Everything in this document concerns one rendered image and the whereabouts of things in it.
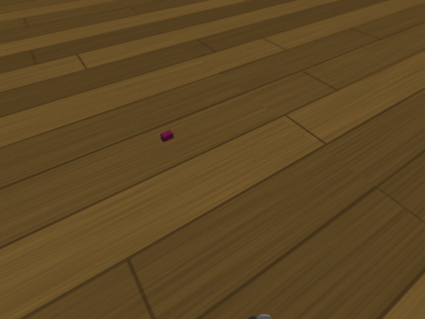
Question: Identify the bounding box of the small box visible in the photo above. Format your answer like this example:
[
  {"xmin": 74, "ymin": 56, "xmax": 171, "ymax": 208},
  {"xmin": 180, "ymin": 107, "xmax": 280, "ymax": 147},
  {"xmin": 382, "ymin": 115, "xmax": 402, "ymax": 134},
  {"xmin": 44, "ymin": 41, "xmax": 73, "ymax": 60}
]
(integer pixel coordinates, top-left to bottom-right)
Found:
[{"xmin": 161, "ymin": 130, "xmax": 174, "ymax": 142}]

